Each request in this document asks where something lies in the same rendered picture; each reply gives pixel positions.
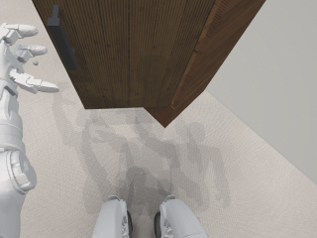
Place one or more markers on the cupboard door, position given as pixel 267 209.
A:
pixel 129 53

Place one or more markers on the left robot forearm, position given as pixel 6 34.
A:
pixel 11 124

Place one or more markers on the robot left upper arm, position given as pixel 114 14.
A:
pixel 17 177

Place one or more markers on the robot left hand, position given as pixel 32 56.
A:
pixel 19 56

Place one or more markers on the right robot thigh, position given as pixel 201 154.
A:
pixel 176 215

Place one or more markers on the left robot thigh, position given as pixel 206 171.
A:
pixel 112 216

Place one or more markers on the handle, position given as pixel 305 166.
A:
pixel 60 38

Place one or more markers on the robot thigh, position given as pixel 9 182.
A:
pixel 112 216
pixel 176 215

